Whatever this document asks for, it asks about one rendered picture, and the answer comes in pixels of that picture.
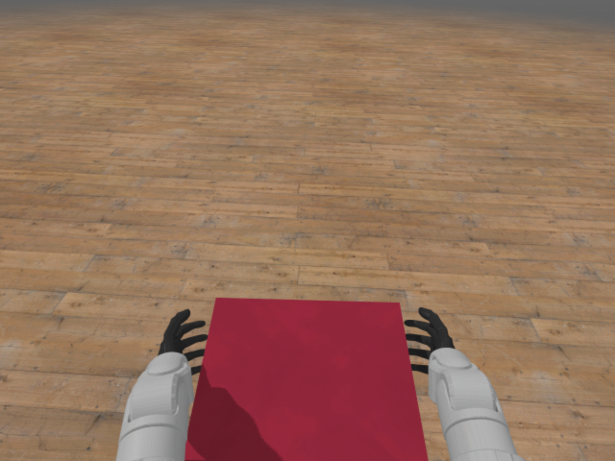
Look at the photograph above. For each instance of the carton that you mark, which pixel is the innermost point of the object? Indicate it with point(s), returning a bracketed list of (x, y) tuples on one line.
[(301, 380)]

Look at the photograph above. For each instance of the robot left hand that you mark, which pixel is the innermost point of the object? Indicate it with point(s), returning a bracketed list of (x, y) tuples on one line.
[(172, 338)]

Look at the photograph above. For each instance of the robot left forearm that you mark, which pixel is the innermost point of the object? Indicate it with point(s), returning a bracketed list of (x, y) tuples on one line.
[(155, 421)]

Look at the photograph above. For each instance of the robot right forearm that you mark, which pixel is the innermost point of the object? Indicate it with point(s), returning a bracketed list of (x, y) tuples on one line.
[(470, 413)]

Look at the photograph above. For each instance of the robot right hand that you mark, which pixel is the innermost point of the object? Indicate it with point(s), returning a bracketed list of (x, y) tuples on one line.
[(439, 337)]

